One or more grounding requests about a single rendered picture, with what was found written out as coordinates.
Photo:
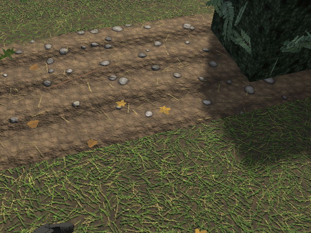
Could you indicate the left robot hand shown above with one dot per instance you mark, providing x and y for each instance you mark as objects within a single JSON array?
[{"x": 56, "y": 228}]

